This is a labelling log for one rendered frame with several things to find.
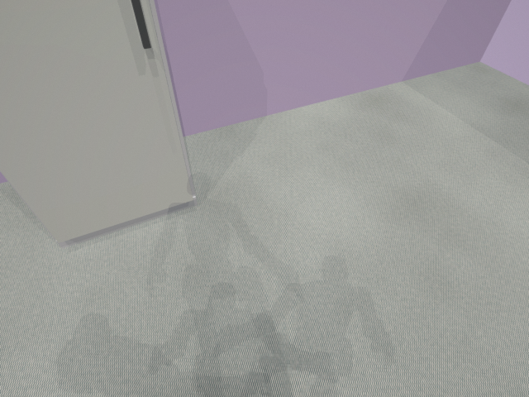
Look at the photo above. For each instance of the handle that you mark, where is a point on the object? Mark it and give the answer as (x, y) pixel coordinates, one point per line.
(141, 23)

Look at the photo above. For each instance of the fridge door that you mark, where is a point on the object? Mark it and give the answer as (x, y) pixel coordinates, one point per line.
(88, 135)

